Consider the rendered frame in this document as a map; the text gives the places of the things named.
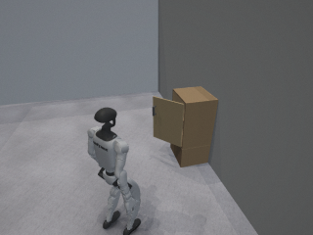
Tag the right robot hand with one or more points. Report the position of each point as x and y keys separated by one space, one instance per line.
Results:
x=130 y=205

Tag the humanoid robot torso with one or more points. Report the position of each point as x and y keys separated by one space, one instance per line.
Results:
x=106 y=157

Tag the left robot upper arm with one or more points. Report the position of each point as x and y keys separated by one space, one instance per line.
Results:
x=91 y=148

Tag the robot left forearm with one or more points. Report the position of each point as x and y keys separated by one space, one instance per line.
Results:
x=94 y=157

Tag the robot right forearm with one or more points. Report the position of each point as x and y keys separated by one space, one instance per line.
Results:
x=123 y=186

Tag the right robot upper arm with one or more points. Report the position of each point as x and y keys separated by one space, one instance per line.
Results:
x=121 y=148

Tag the cupboard door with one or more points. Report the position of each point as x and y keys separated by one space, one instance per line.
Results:
x=168 y=120

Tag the robot left foot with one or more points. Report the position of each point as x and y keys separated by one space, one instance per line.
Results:
x=107 y=223

